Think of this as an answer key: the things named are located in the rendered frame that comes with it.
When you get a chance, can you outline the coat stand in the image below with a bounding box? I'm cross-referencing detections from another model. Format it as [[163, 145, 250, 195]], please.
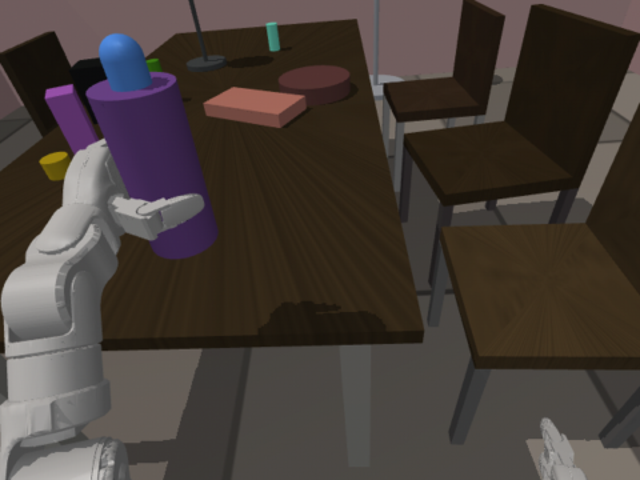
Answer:
[[369, 0, 405, 101]]

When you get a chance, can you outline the desk lamp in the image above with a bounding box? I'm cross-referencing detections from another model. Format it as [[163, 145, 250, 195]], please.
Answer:
[[186, 0, 227, 72]]

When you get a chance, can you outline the right robot hand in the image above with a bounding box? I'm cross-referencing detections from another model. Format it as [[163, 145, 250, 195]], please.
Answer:
[[539, 417, 588, 480]]

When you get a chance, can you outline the left robot hand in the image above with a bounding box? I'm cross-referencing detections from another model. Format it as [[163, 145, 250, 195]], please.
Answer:
[[62, 138, 205, 241]]

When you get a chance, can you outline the left robot arm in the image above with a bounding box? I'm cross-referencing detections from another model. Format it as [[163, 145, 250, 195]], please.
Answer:
[[0, 204, 132, 480]]

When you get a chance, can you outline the table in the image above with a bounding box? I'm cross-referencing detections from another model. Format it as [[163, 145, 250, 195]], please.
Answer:
[[0, 19, 424, 467]]

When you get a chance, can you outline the chair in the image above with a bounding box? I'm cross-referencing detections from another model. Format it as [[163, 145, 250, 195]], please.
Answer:
[[427, 103, 640, 449], [0, 31, 85, 137], [382, 0, 505, 192], [399, 4, 640, 288]]

